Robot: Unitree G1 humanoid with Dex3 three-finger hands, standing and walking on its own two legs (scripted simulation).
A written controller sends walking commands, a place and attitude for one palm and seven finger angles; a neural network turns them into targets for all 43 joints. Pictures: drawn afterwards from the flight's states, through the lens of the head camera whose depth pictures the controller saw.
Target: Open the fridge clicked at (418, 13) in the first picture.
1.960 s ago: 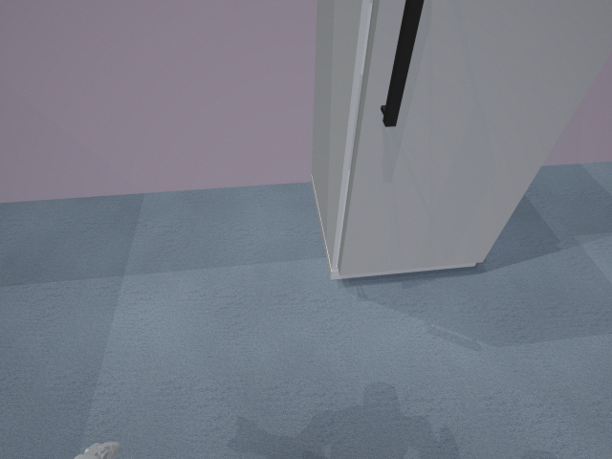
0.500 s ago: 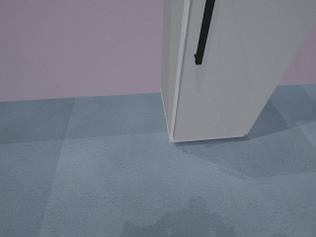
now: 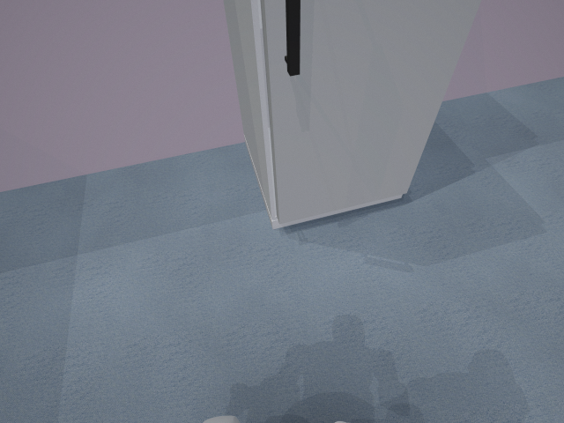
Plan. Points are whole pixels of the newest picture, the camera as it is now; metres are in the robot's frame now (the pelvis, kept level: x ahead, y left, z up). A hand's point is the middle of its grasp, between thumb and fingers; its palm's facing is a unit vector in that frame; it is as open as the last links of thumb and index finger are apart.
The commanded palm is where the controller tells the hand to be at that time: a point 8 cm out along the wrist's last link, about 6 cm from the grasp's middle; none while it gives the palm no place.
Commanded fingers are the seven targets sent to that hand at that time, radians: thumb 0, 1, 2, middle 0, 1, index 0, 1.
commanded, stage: walk to a spot facing it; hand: left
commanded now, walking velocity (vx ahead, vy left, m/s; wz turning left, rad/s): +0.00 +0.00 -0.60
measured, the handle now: out of the picture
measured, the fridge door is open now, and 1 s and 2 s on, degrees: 0 0 0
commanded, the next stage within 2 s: none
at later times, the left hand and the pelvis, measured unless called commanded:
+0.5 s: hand out of the picture +0.09 +0.25 -0.15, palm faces -0.18 -0.95 -0.24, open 7.4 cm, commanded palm none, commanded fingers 0.00 0.90 0.90 -0.20 -0.30 -0.20 -0.30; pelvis -0.02 +0.05 +0.02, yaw -15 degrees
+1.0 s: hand (218, 395) +0.18 +0.13 -0.14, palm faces -0.55 -0.80 -0.24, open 7.4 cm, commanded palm none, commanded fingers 0.00 0.90 0.90 -0.20 -0.30 -0.20 -0.30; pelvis -0.03 +0.03 +0.01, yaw -34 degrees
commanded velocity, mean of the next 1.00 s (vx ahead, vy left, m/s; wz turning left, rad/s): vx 0.05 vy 0.00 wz -0.60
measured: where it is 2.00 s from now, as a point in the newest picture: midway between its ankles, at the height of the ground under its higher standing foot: (360, 411)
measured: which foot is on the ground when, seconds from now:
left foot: up 0.00-0.44, down 0.46-0.86, up 0.88-1.00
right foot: down 0.00-0.46, up 0.48-0.84, down 0.86-1.00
